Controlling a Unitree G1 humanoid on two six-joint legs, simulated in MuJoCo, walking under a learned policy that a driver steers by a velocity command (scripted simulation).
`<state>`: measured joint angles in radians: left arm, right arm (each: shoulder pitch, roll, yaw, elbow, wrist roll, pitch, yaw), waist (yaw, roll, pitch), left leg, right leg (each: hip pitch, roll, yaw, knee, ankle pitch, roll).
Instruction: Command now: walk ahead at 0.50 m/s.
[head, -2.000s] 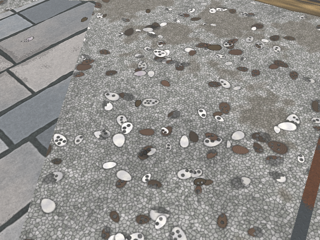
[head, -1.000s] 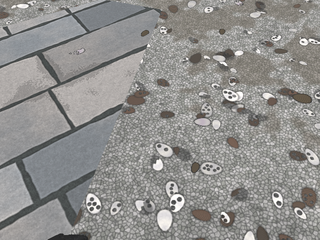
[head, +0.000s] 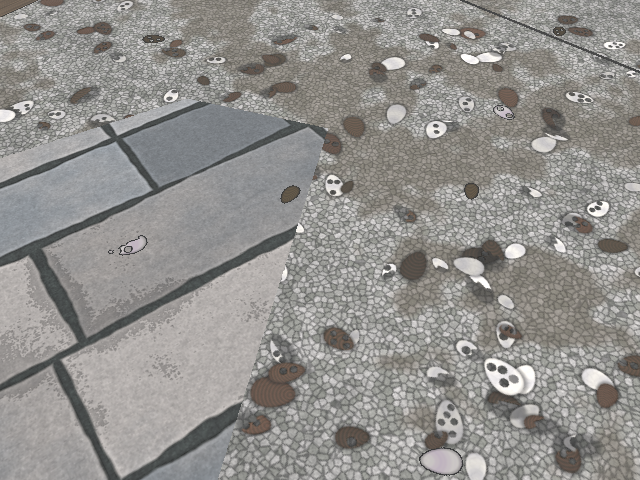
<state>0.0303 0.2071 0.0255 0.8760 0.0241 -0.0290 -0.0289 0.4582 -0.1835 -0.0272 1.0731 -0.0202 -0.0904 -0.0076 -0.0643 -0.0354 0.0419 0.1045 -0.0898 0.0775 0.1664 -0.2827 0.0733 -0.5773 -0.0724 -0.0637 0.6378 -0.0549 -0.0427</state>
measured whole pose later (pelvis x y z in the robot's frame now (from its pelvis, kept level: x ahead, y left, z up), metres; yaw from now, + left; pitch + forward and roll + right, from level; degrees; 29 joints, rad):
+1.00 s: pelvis +0.51 +0.06 +0.00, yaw +28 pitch +1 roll +0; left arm 0.06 0.25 0.04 0.78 0.03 -0.02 0.00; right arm 0.36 -0.26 -0.07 0.93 0.00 -0.03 -0.01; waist -0.06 -0.04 0.08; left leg -0.08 -0.16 -0.09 0.33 -0.25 0.14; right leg -0.66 -0.10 0.03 0.86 -0.15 0.05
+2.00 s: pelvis +0.60 +0.10 +0.00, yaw +55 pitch -1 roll +1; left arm 0.25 0.25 0.03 0.81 0.01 0.05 0.02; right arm 0.18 -0.22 -0.01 0.79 -0.01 0.02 -0.01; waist 0.02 -0.01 0.03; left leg -0.22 -0.08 -0.03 0.47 -0.23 0.06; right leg -0.19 -0.01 -0.01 0.47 -0.26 -0.01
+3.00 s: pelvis +0.62 +0.08 +0.01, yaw +54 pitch -1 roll +0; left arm 0.30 0.16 -0.02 1.11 0.01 -0.01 0.04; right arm 0.25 -0.17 0.01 1.19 -0.01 0.00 -0.04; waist 0.00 0.00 0.02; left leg -0.15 -0.03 -0.05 0.36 -0.18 0.01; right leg -0.13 0.04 -0.01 0.38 -0.23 -0.05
